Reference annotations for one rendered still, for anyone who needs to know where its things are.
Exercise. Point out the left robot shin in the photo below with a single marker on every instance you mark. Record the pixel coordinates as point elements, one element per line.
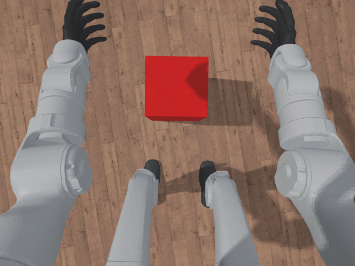
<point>141,172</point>

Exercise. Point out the right robot upper arm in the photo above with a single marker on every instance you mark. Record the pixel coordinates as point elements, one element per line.
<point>321,185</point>

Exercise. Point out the robot right thigh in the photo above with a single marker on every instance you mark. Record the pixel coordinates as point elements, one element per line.
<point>234,244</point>

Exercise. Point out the robot left forearm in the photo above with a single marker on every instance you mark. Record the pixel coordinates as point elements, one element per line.
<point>61,102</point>

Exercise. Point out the carton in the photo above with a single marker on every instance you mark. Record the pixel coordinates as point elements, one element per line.
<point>176,88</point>

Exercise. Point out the robot right forearm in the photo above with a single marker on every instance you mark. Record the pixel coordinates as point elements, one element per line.
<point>299,103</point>

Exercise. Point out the left robot hand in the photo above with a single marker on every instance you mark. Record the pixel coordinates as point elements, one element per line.
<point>74,23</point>

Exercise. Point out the left robot upper arm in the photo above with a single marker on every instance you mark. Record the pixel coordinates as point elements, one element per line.
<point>47,181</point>

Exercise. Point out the right robot hand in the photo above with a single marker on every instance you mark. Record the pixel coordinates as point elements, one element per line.
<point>284,27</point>

